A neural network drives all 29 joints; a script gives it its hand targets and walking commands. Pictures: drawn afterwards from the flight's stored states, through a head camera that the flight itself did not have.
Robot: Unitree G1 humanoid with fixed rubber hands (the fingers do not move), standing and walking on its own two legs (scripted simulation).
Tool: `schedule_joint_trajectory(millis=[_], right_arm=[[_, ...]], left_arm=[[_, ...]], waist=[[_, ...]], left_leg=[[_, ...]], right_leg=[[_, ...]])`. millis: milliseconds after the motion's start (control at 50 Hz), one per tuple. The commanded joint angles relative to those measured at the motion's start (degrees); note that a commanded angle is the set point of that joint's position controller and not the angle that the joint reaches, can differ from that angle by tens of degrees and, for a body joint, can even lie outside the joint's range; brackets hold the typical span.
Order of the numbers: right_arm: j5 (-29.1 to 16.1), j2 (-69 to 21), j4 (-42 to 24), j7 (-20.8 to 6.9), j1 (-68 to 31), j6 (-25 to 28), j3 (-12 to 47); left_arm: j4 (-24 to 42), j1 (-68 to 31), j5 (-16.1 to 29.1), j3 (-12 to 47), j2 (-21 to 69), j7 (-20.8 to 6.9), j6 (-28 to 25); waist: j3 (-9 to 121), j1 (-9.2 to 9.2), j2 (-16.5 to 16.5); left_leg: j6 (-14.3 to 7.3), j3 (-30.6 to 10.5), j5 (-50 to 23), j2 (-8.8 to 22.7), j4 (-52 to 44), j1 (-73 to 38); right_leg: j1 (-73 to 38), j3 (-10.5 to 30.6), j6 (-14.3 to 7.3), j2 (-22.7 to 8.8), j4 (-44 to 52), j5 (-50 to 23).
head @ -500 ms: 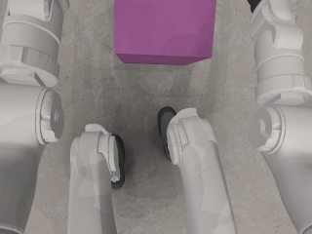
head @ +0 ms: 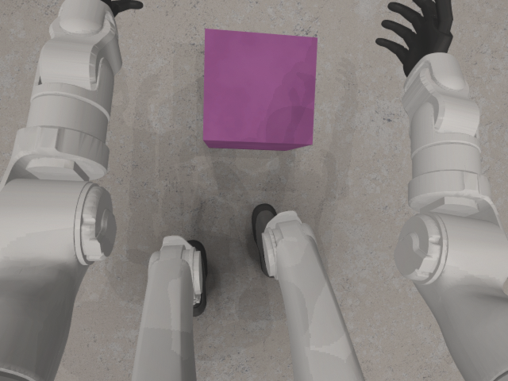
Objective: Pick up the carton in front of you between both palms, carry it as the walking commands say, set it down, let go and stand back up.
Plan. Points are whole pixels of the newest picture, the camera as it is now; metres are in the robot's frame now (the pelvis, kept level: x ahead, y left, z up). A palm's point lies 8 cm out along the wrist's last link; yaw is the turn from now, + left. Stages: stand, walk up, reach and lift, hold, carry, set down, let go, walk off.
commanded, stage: set down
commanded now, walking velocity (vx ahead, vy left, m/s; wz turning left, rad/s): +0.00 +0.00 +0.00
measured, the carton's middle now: (253, 102) +0.51 -0.11 -0.43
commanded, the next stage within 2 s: let go in 0.20 s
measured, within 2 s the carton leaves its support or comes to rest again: neither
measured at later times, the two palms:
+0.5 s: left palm (25, 39) +0.50 +0.11 +0.02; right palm (502, 70) +0.43 -0.29 +0.02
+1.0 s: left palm out of the picture +0.34 +0.18 +0.12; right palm out of the picture +0.27 -0.26 +0.14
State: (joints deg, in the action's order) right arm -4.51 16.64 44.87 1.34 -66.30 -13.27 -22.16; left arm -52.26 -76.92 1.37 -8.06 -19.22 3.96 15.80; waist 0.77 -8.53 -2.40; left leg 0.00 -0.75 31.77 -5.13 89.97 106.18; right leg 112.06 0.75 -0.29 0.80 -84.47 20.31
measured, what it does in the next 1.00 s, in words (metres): rises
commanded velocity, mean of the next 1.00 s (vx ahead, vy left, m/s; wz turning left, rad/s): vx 0.00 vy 0.00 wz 0.00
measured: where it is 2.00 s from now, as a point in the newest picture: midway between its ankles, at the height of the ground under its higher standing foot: (232, 271)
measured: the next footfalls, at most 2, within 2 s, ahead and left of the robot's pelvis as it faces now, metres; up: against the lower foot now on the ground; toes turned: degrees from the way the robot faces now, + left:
none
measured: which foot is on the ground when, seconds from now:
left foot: down 0.00-1.00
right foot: down 0.00-1.00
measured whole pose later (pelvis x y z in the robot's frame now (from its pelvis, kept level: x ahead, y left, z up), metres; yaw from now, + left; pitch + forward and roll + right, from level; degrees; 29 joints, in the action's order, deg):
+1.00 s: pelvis +0.09 -0.02 +0.21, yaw -2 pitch +12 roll +0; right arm -1.2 11.2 24.4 -4.5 6.0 -1.3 -2.8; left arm -31.3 -2.0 -3.6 -6.7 -9.1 0.7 0.9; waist -1.7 -4.3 1.0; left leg 0.1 -3.9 19.4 -1.8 33.5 26.2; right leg 32.4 0.6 -1.7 2.5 -32.0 11.7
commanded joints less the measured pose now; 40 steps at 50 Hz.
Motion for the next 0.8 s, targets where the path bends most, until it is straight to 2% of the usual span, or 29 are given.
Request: schedule_joint_trajectory(millis=[0,160,240,320,400,480,540,660,780], right_arm=[[0.77,7.72,-6.4,-0.41,-10.92,1.42,-0.96],[2.99,5.81,-4.92,-1.36,-8.58,2.98,-2.22],[5.0,4.66,-4.3,-2.5,-5.2,3.85,-2.29],[7.89,4.69,-6.7,-4.44,2.73,4.64,-1.7],[10.08,5.09,-10.88,-6.75,13.25,5.31,0.97],[9.69,5.18,-14.99,-8.27,22.34,6.26,4.24],[8.28,4.35,-16.8,-8.76,28.91,7.31,6.93],[5.6,1.21,-17.54,-8.4,43.42,9.65,11.24],[4.29,0.26,-20.56,-6.94,56.58,11.99,14.45]], left_arm=[[6.04,-15.42,-0.5,-1.33,-5.17,-0.58,-1.53],[3.16,-12.63,-1.93,-2.89,-4.12,-2.19,-3.09],[2.46,-8.23,-4.5,-5.07,-2.21,-2.2,-3.85],[6.69,1.35,-7.48,-6.77,1.69,-0.41,-4.36],[14.95,14.1,-9.17,-6.91,6.44,2.23,-5.18],[23.31,23.25,-8.6,-5.54,7.89,3.1,-6.4],[25.98,30.01,-7.56,-4.44,8.03,2.61,-7.68],[23.85,45.54,-6.95,-3.38,8.23,0.24,-10.87],[22.8,58.93,-6.76,-2.42,7.26,-1.53,-13.93]], waist=[[64.2,-2.96,-3.66],[59.45,-2.89,-3.04],[59.25,-1.81,-3.01],[62.69,-1.05,-2.49],[61.53,-0.26,-0.52],[54.87,0.0,1.32],[49.17,0.48,2.15],[39.96,2.37,3.62],[31.83,3.58,5.32]], left_leg=[[1.85,2.49,-14.43,-1.8,-14.18,-21.1],[2.12,1.12,-16.16,-1.16,-24.15,-26.85],[2.4,0.82,-18.22,-0.96,-28.6,-30.9],[3.01,0.55,-23.92,-1.12,-33.12,-37.52],[3.44,0.24,-27.28,-0.96,-37.95,-42.21],[3.31,0.42,-24.6,-0.7,-42.69,-43.97],[2.93,0.68,-21.29,-0.42,-45.59,-44.83],[1.83,0.7,-17.06,0.23,-50.25,-46.22],[0.47,0.01,-16.09,0.9,-55.18,-54.78]], right_leg=[[-54.21,-3.29,2.3,1.91,6.69,-27.51],[-59.22,-2.74,2.21,1.55,16.48,-27.7],[-62.84,-2.44,2.06,1.51,20.68,-28.0],[-70.58,-2.11,1.5,1.71,24.09,-32.5],[-79.42,-1.23,0.6,1.4,27.83,-35.32],[-87.97,0.49,0.22,0.74,32.37,-35.28],[-93.39,1.85,0.28,0.11,35.56,-34.1],[-103.38,4.65,0.54,-1.46,40.0,-35.89],[-109.23,5.3,1.1,-2.24,44.64,-36.26]])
